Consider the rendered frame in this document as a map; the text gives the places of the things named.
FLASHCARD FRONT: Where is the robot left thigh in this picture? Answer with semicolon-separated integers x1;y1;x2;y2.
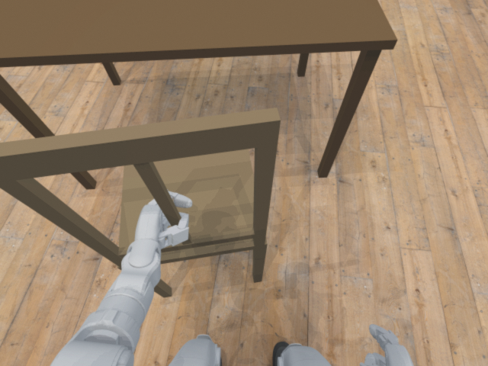
169;339;221;366

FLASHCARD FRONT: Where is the right robot hand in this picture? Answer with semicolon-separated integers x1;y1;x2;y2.
360;324;414;366

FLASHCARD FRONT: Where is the left robot upper arm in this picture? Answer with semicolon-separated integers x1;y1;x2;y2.
54;340;134;366

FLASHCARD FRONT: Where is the table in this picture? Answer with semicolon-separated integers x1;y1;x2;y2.
0;0;397;190

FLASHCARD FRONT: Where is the chair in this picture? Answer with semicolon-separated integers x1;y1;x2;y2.
0;108;281;297

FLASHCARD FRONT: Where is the robot left shin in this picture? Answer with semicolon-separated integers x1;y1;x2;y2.
197;335;212;341

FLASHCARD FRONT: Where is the left robot hand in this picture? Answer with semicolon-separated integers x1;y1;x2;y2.
134;189;192;249

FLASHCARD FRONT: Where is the left robot forearm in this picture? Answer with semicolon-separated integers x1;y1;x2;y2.
50;239;161;366

